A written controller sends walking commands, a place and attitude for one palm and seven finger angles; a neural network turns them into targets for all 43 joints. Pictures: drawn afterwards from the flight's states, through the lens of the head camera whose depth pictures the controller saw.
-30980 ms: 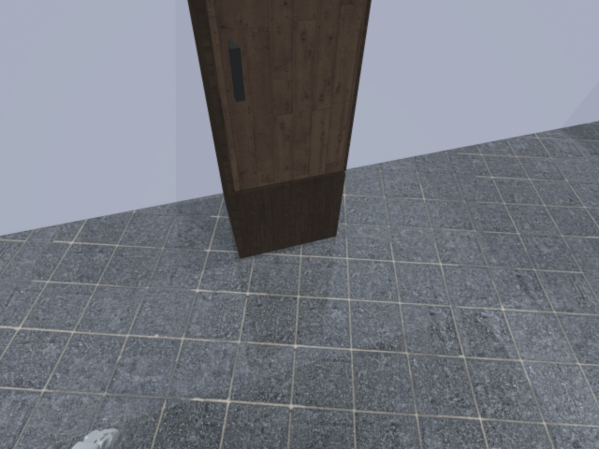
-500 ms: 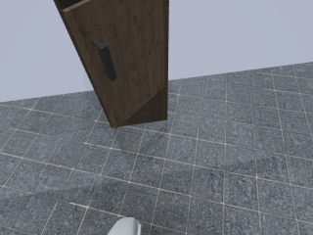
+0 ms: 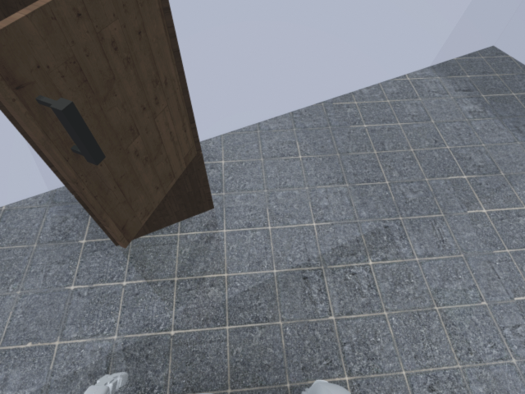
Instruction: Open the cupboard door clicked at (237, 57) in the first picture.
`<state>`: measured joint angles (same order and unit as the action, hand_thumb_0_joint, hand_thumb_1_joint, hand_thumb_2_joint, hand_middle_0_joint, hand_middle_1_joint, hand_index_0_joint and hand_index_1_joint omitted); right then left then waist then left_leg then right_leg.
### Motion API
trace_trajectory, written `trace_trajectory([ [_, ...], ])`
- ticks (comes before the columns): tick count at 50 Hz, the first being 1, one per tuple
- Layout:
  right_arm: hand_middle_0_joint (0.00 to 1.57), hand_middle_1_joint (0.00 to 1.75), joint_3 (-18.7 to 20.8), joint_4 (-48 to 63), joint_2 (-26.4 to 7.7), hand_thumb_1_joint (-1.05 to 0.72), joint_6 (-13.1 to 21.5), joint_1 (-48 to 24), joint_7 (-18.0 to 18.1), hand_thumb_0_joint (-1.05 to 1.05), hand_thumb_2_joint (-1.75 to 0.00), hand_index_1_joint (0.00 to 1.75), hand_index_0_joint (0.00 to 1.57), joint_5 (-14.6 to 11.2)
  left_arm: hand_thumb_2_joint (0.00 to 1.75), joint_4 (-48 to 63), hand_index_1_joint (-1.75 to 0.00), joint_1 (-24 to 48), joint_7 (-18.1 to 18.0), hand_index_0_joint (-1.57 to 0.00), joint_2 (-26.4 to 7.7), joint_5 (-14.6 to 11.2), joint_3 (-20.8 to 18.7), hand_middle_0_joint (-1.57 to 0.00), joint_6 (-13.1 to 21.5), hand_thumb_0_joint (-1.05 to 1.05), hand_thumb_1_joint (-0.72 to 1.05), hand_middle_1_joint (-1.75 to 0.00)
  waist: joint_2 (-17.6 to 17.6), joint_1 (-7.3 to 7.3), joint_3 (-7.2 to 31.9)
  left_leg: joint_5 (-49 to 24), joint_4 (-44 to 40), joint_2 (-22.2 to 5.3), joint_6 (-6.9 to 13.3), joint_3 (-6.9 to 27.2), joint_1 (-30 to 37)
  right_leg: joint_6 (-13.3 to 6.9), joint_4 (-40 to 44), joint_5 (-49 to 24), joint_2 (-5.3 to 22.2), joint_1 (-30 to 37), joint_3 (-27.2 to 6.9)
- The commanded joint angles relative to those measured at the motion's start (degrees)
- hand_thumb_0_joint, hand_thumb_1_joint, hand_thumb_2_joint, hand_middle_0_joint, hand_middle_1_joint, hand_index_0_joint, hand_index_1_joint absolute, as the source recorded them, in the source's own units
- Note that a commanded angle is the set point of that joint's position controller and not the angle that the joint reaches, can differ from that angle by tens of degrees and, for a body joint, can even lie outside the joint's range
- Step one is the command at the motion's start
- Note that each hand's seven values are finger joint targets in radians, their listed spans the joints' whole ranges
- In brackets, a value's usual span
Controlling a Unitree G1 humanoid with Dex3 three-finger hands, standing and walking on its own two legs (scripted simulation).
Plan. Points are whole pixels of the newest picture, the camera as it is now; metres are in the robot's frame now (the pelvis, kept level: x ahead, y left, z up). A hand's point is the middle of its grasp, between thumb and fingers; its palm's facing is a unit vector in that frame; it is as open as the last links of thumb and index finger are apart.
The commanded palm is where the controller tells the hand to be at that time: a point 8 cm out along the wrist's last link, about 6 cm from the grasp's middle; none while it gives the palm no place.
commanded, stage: walk to a spot facing it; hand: left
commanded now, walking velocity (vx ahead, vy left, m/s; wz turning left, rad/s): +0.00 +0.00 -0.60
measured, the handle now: (71, 130) +0.50 +0.39 +0.06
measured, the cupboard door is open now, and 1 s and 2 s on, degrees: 40 40 40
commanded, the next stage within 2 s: none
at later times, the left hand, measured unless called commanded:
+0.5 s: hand (181, 360) +0.18 +0.16 -0.15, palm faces -0.28 -0.94 -0.21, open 7.4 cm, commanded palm none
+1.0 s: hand (224, 330) +0.23 +0.10 -0.16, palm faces -0.54 -0.82 -0.18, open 7.4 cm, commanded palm none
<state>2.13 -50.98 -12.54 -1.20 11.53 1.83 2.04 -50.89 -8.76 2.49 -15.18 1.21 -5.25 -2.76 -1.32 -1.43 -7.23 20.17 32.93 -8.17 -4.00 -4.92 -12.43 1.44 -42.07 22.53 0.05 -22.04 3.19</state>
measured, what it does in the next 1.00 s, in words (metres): steps on the spot, turning right: right foot, then left foot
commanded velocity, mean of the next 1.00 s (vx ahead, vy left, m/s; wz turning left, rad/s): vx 0.12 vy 0.00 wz -0.60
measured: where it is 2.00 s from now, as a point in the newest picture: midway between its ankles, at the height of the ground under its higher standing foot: (392, 349)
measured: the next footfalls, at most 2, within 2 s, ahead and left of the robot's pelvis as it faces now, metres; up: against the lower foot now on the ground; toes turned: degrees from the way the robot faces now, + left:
right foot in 0.04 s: +0.06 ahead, -0.12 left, +0.00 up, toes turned -4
left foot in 0.32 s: +0.09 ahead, +0.13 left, +0.00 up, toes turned -10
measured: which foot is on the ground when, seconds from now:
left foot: down 0.00-0.02, up 0.04-0.30, down 0.32-0.58, up 0.60-0.86, down 0.88-1.00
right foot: up 0.00-0.02, down 0.04-0.32, up 0.34-0.56, down 0.58-0.88, up 0.90-1.00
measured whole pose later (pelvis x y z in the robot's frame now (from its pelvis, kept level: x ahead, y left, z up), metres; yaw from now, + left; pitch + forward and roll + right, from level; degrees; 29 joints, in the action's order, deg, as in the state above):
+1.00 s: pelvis +0.07 -0.04 +0.01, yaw -36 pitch +1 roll -1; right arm 1.9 -50.8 -12.3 2.6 16.0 0.9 2.4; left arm -54.8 -13.3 3.4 -13.8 2.1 -5.4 -2.5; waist 1.8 -0.2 -2.8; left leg 17.8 28.4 -4.7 -0.8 -6.9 -11.8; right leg -0.5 -59.6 23.1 0.1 -28.8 -0.1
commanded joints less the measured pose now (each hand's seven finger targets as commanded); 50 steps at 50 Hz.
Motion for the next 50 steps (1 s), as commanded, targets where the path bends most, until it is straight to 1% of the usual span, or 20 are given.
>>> trace_trajectory([
  [1, 0.2, 0.3, 2.23, 7.12, -5.4, -0.9, 0.61, -1.58, -0.3, 0.0, -0.9, 0.3, 0.2, -1.63, 0.9, 0.67, -0.3, -12.0, -1.68, -0.2, -14.3, 0.71, -3.07, -0.2, 2.59, 0.0, 0.9, -0.3, 21.08, -3.93, 12.9, 11.68, 24.21, 5.17, -0.01, -5.17, -20.71, -9.62, 22.46, -36.79, 18.75, 26.6, -28.3],
  [3, 0.2, 0.3, 2.04, 7.31, -7.13, -0.9, 0.1, -3.81, -0.13, 0.0, -0.9, 0.3, 0.2, -2.06, 0.9, 0.45, -0.3, -11.61, -2.86, -0.2, -15.03, -0.09, -2.87, -0.2, 1.88, 0.0, 0.9, -0.3, 15.57, -4.36, 10.58, 16.21, 35.72, 2.97, 1.35, 6.21, -23.19, -16.92, 22.36, -28.69, 21.65, 20.2, -29.67],
  [5, 0.2, 0.3, 2.36, 5.34, -7.6, -0.9, -0.38, -3.02, -0.4, 0.0, -0.9, 0.3, 0.2, -1.64, 0.9, 3.33, -0.3, -2.09, -3.33, -0.2, -11.09, 0.52, -2.16, -0.2, 1.11, 0.0, 0.9, -0.3, 16.17, -0.39, 7.67, 10.48, 34.2, 2.59, 0.99, 5.79, -19.71, -13.85, 23.73, -14.12, 15.09, 10.11, -26.87],
  [13, 0.2, 0.3, 1.62, 1.31, -4.99, -0.9, 0.67, 6.35, -0.09, 0.0, -0.9, 0.3, 0.2, -1.86, 0.9, 3.45, -0.3, 0.81, -2.94, -0.2, -9.61, -0.09, -1.35, -0.2, 0.82, 0.0, 0.9, -0.3, 7.64, 4.09, 10.39, -4.0, -2.07, 7.1, 1.15, 2.0, 1.93, -8.4, 17.24, -16.41, 7.97, 1.62, -22.81],
  [14, 0.2, 0.3, 2.09, 0.87, -7.69, -0.9, 1.17, 8.7, 0.34, 0.0, -0.9, 0.3, 0.2, -1.58, 0.9, 4.32, -0.3, 1.66, -2.67, -0.2, -7.37, -0.49, -0.81, -0.2, 0.58, 0.0, 0.9, -0.3, 2.0, 5.18, 10.53, -2.6, -9.94, 2.56, 2.65, 6.87, 7.36, -5.37, 13.15, -9.47, 3.81, -4.27, -19.23],
  [15, 0.2, 0.3, 3.15, 1.31, -13.52, -0.9, 1.74, 8.59, 0.57, 0.0, -0.9, 0.3, 0.2, -0.49, 0.9, 5.12, -0.3, 0.28, -2.09, -0.2, -3.44, -1.12, 0.01, -0.2, 0.35, 0.0, 0.9, -0.3, -15.21, 4.61, 9.61, 0.35, -18.69, -11.98, 7.92, 24.6, 10.11, -1.73, 0.23, 4.07, -4.09, -13.19, -10.81],
  [16, 0.2, 0.3, 3.53, 2.34, -15.54, -0.9, 1.79, 8.56, 0.89, 0.0, -0.9, 0.3, 0.2, -0.31, 0.9, 5.91, -0.3, 1.76, -1.81, -0.2, -4.8, -0.58, 0.02, -0.2, 0.58, 0.0, 0.9, -0.3, -15.41, 4.83, 8.71, -3.13, -20.56, -20.41, 13.32, 30.53, 6.23, -0.19, -11.77, 12.42, -2.79, -13.01, -6.26],
  [18, 0.2, 0.3, 2.79, 4.36, -14.23, -0.9, 2.18, 3.65, 0.89, 0.0, -0.9, 0.3, 0.2, 0.39, 0.9, 5.89, -0.3, 1.26, -0.67, -0.2, -4.61, 0.12, -0.84, -0.2, 0.89, 0.0, 0.9, -0.3, -4.99, 2.1, 7.73, -9.61, -18.91, -17.33, 15.36, 24.03, -0.67, 0.44, -20.15, 8.55, -0.09, -9.63, -5.71],
  [21, 0.2, 0.3, 2.13, 4.14, -11.45, -0.9, 1.86, 0.93, 0.83, 0.0, -0.9, 0.3, 0.2, 0.34, 0.9, 4.54, -0.3, 1.37, 0.06, -0.2, -2.72, -0.02, -0.4, -0.2, 0.23, 0.0, 0.9, -0.3, -13.43, 0.98, 5.87, -24.57, -13.3, -10.18, 10.55, 7.18, -0.3, 1.21, -14.67, 5.34, 1.03, -6.82, -1.71],
  [26, 0.2, 0.3, 3.27, 2.77, -13.0, -0.9, 1.19, 5.1, 0.25, 0.0, -0.9, 0.3, 0.2, -0.27, 0.9, 3.64, -0.3, -1.29, -0.11, -0.2, -2.6, -0.34, 0.11, -0.2, 1.44, 0.0, 0.9, -0.3, -8.3, 1.59, 10.65, -28.48, -2.74, -8.88, 6.96, 0.95, 3.75, -0.28, 9.43, -4.66, -1.8, 6.36, 3.35],
  [27, 0.2, 0.3, 3.39, 3.02, -12.36, -0.9, 0.96, 4.1, 0.1, 0.0, -0.9, 0.3, 0.2, -0.73, 0.9, 2.47, -0.3, -4.32, -0.39, -0.2, -4.24, -0.29, -0.45, -0.2, 1.7, 0.0, 0.9, -0.3, -5.26, -0.01, 11.67, -22.17, 1.95, -7.08, 4.69, -0.45, -0.45, -1.17, 16.53, -12.25, -0.72, 13.18, 1.46],
  [29, 0.2, 0.3, 2.02, 7.44, -5.86, -0.9, 0.47, -1.53, -0.37, 0.0, -0.9, 0.3, 0.2, -1.71, 0.9, 0.85, -0.3, -10.23, -2.17, -0.2, -15.02, 0.21, -2.67, -0.2, 2.15, 0.0, 0.9, -0.3, 20.48, -4.08, 10.17, 18.45, 24.56, 4.55, -0.16, -2.9, -21.43, -12.03, 24.2, -37.48, 22.14, 21.14, -30.49],
  [31, 0.2, 0.3, 2.21, 6.77, -6.62, -0.9, -0.16, -1.44, -0.48, 0.0, -0.9, 0.3, 0.2, -1.86, 0.9, 1.27, -0.3, -7.84, -3.04, -0.2, -12.7, -0.25, -2.42, -0.2, 1.69, 0.0, 0.9, -0.3, 12.66, -2.6, 8.78, 13.18, 31.63, 2.14, 0.98, 4.7, -22.61, -14.89, 24.65, -18.21, 19.77, 17.08, -27.05],
  [39, 0.2, 0.3, 2.37, 4.49, -4.67, -0.9, 1.16, -1.38, -1.98, 0.0, -0.9, 0.3, 0.2, -1.12, 0.9, 1.91, -0.3, -2.76, -2.28, -0.2, -10.01, 0.53, -1.97, -0.2, 2.75, 0.0, 0.9, -0.3, 9.97, 0.36, 6.06, 5.26, 10.61, 6.1, 0.82, 1.35, -8.94, -12.99, 27.24, 6.05, 11.35, 5.49, -25.05],
  [42, 0.2, 0.3, 2.55, 1.49, -5.67, -0.9, 2.37, 7.82, -1.29, 0.0, -0.9, 0.3, 0.2, -1.01, 0.9, 2.48, -0.3, 0.63, -1.6, -0.2, -7.92, 0.16, -1.61, -0.2, 2.78, 0.0, 0.9, -0.3, 6.63, 5.41, 6.26, -0.68, -5.24, 7.01, 1.32, -0.1, 10.08, -9.07, 21.66, 13.44, 6.02, -7.77, -21.79],
  [43, 0.2, 0.3, 3.28, 0.19, -9.6, -0.9, 2.98, 12.5, -0.33, 0.0, -0.9, 0.3, 0.2, -0.54, 0.9, 3.53, -0.3, 0.7, -1.15, -0.2, -4.04, -0.14, -0.74, -0.2, 2.77, 0.0, 0.9, -0.3, -4.99, 7.55, 7.24, 9.15, -13.12, -1.01, 3.74, 9.86, 18.15, -6.17, 10.94, 13.81, 0.36, -16.46, -17.02],
  [44, 0.2, 0.3, 4.51, -0.32, -15.58, -0.9, 3.4, 17.23, 0.07, 0.0, -0.9, 0.3, 0.2, 0.64, 0.9, 5.33, -0.3, 1.95, -0.72, -0.2, -1.21, -0.76, -0.08, -0.2, 2.81, 0.0, 0.9, -0.3, -21.64, 9.36, 7.82, 24.79, -23.03, -18.29, 9.51, 32.83, 20.3, -2.43, -8.83, 14.65, -5.77, -25.05, -5.11],
  [45, 0.2, 0.3, 4.33, -0.22, -16.43, -0.9, 3.54, 16.88, 0.46, 0.0, -0.9, 0.3, 0.2, 0.35, 0.9, 6.95, -0.3, 7.01, -0.26, -0.2, -3.54, -0.08, -0.53, -0.2, 3.21, 0.0, 0.9, -0.3, -12.86, 9.3, 3.61, 26.19, -27.22, -23.7, 13.72, 36.6, 13.19, -2.48, -16.88, 10.17, 0.54, -26.06, -7.77],
  [47, 0.2, 0.3, 3.37, 2.18, -13.57, -0.9, 4.36, 11.55, -0.09, 0.0, -0.9, 0.3, 0.2, 0.71, 0.9, 5.72, -0.3, 5.15, 1.1, -0.2, -2.9, 0.71, -1.25, -0.2, 3.97, 0.0, 0.9, -0.3, -1.83, 5.65, 4.01, 13.35, -24.55, -18.51, 13.48, 26.63, 8.75, -1.79, -23.05, 2.71, 2.93, -22.37, -5.85],
  [50, 0.2, 0.3, 1.55, 1.04, -8.64, -0.9, 5.08, 9.67, -0.04, 0.0, -0.9, 0.3, 0.2, 0.13, 0.9, 3.64, -0.3, 3.39, 2.01, -0.2, -0.54, 0.78, -0.52, -0.2, 2.8, 0.0, 0.9, -0.3, -8.14, 2.92, 2.73, -6.41, -21.66, -10.65, 8.61, 7.97, 9.79, -0.47, -22.19, -6.59, 4.66, -21.88, -2.82],
])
